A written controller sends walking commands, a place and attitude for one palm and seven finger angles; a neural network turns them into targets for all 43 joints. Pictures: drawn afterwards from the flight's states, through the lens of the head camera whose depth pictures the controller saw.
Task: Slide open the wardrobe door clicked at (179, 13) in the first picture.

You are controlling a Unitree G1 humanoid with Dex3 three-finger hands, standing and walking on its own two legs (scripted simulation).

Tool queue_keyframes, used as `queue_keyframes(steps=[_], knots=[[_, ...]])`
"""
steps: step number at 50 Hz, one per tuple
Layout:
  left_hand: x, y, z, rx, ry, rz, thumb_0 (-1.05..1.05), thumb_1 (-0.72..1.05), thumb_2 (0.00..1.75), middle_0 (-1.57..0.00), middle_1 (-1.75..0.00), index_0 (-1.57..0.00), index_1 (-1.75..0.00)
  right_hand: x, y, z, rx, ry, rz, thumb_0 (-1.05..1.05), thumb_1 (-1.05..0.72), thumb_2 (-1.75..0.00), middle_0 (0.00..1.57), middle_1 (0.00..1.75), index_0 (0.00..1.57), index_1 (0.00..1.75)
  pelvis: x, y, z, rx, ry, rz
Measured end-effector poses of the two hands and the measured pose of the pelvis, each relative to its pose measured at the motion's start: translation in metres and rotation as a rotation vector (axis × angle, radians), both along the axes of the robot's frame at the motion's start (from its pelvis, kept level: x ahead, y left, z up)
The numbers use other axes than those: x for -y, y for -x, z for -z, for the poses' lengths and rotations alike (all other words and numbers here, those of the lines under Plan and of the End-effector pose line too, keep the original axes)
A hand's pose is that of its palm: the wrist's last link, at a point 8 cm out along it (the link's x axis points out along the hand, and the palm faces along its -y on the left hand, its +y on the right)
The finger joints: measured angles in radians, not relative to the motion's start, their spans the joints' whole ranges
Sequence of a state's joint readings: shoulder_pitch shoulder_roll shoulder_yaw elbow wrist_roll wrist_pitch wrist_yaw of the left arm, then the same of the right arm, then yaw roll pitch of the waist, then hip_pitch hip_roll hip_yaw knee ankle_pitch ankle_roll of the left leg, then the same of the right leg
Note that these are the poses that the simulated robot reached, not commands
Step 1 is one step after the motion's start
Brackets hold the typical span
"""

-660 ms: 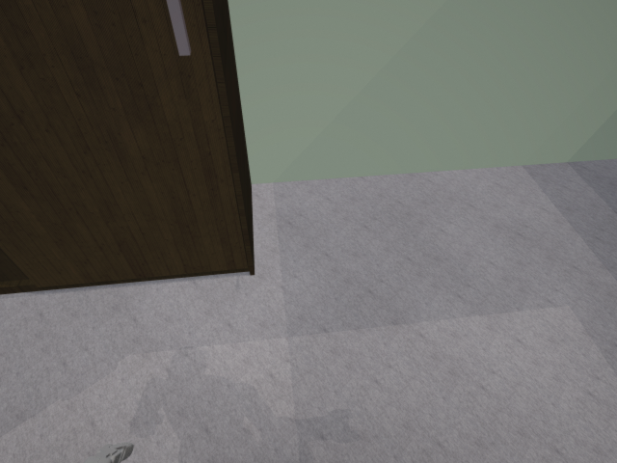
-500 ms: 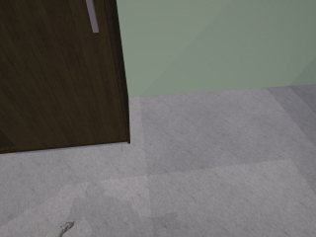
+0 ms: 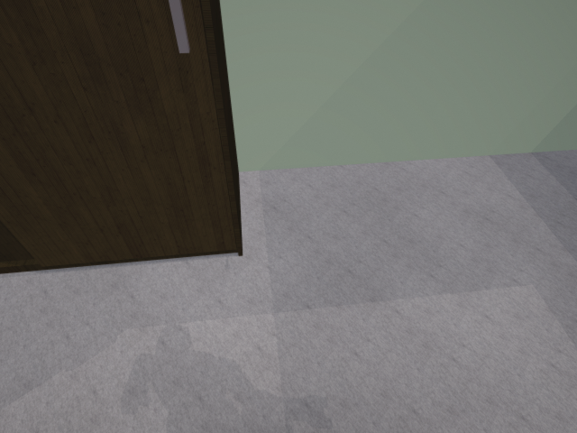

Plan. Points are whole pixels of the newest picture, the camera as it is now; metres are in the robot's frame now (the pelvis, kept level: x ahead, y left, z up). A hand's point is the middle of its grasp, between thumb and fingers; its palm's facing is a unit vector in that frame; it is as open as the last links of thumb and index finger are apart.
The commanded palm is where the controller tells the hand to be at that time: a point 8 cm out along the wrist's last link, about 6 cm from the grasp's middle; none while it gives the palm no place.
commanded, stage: stand and wait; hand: right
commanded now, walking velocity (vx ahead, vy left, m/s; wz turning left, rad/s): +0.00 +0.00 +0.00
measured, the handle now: out of the picture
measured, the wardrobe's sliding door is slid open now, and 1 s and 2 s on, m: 0.00 0.00 0.00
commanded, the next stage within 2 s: look at it before walking up in 0.26 s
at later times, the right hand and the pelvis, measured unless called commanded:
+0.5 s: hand out of the picture +0.08 -0.24 -0.15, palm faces -0.04 +0.95 -0.32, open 7.4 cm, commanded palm none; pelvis +0.00 +0.00 +0.00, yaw +0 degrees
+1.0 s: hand out of the picture +0.09 -0.24 -0.15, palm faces -0.04 +0.94 -0.33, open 7.4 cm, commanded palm none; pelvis +0.01 +0.00 +0.00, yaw +0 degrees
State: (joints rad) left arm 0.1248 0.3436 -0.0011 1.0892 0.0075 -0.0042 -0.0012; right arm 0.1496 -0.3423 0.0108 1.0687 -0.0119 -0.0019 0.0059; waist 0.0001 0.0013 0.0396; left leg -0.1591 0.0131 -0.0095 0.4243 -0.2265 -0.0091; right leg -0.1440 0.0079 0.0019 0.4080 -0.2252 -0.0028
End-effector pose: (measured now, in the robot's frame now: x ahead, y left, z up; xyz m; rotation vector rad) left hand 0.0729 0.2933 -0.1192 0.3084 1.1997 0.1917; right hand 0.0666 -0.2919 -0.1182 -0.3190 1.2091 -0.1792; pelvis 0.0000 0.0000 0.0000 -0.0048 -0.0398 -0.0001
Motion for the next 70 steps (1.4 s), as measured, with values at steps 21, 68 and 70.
queue_keyframes(steps=[21,68,70], knots=[[-0.002,0.007,0.000,-0.014,0.007,-0.011,0.00,0.91,0.90,-0.20,-0.30,-0.21,-0.30,-0.009,-0.009,0.000,0.016,-0.013,-0.015,0.00,-0.90,-0.89,0.20,0.30,0.20,0.30,-0.004,0.001,-0.002,-0.006,-0.001,-0.005],[0.014,0.042,0.041,0.007,0.116,-0.185,0.00,0.90,0.90,-0.20,-0.30,-0.21,-0.30,-0.062,-0.006,0.024,-0.097,-0.058,-0.097,0.00,-0.91,-0.89,0.20,0.30,0.20,0.30,-0.021,0.008,0.020,-0.008,0.035,-0.188],[0.007,0.051,0.053,-0.003,0.133,-0.213,0.00,0.90,0.90,-0.20,-0.30,-0.21,-0.30,-0.072,-0.005,0.028,-0.083,-0.051,-0.117,0.00,-0.91,-0.89,0.20,0.30,0.20,0.30,-0.029,0.009,0.028,-0.016,0.033,-0.211]])
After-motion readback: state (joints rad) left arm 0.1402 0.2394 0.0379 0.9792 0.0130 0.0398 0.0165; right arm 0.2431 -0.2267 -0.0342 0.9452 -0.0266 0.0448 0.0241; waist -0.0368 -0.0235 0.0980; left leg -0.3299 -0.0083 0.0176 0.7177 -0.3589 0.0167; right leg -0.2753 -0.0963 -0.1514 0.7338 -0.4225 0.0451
